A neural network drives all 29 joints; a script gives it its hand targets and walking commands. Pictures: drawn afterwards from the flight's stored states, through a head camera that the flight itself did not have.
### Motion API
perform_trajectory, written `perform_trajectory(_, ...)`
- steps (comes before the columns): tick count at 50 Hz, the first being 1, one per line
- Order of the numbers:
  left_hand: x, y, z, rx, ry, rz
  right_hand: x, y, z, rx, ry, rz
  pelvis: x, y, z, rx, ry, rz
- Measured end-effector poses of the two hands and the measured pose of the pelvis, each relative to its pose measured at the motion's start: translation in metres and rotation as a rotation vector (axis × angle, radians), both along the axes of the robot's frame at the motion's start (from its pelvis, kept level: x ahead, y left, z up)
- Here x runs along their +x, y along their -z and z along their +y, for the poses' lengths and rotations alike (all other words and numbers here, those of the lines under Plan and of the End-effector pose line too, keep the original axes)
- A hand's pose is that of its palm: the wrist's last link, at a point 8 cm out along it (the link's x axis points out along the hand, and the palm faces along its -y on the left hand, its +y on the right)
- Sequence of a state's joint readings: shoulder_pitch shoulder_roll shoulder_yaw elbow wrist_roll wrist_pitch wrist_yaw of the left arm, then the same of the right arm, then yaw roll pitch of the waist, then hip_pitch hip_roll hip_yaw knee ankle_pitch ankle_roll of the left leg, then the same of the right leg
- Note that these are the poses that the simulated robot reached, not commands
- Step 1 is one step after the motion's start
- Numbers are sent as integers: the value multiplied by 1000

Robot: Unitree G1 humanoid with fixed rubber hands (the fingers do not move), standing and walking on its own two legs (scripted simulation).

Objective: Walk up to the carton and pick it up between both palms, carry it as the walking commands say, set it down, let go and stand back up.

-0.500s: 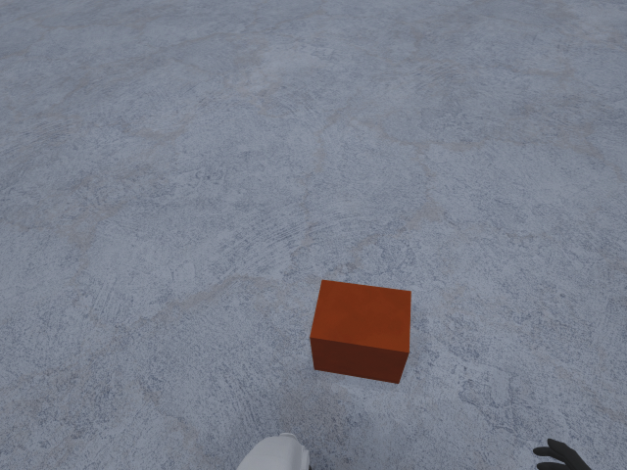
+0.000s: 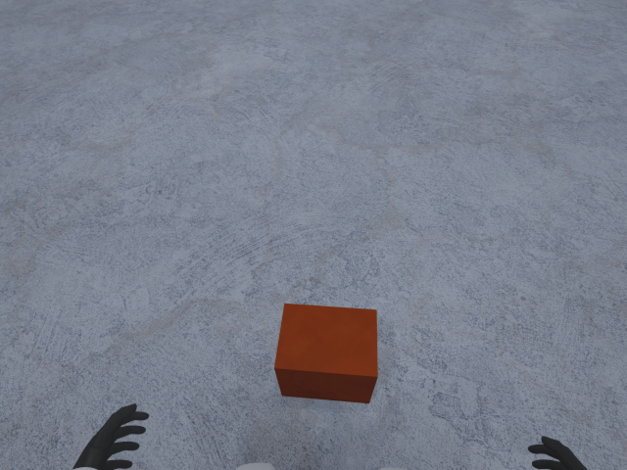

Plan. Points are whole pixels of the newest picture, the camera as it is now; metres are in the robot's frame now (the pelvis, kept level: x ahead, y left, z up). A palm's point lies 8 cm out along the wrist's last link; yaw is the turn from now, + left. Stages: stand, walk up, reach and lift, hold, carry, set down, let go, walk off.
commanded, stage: walk up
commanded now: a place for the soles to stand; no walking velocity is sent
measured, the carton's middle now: (327, 354) +0.51 -0.01 -0.63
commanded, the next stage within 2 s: none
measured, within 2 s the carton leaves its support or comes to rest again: neither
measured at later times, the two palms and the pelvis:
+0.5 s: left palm out of the picture +0.12 +0.31 -0.07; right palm out of the picture +0.10 -0.28 -0.05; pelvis -0.02 +0.02 +0.01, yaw +0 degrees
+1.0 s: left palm out of the picture +0.07 +0.32 -0.08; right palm out of the picture +0.07 -0.27 -0.04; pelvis -0.04 +0.03 +0.01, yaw +0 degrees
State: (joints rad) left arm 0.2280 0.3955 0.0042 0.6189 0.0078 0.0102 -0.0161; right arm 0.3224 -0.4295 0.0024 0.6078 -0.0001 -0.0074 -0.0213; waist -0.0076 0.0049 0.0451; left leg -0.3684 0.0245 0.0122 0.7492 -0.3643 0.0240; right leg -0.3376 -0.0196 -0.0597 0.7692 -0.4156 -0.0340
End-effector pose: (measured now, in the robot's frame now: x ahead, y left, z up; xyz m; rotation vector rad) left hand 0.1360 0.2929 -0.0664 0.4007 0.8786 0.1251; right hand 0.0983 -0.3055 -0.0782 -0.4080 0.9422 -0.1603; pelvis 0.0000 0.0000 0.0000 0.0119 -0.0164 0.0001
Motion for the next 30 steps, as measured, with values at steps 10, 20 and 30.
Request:
perform_trajectory(10,16,-7,10,-8,2,-38,11,-7,17,3,-35,-18,6,-4,10,-13,0,17)
perform_trajectory(20,-5,2,14,-44,-20,-27,6,-22,19,-30,-49,-46,-7,-7,14,-18,0,10)
perform_trajectory(30,-35,6,22,-63,-26,10,-10,-30,28,-32,-55,-62,-24,-11,22,-28,0,1)
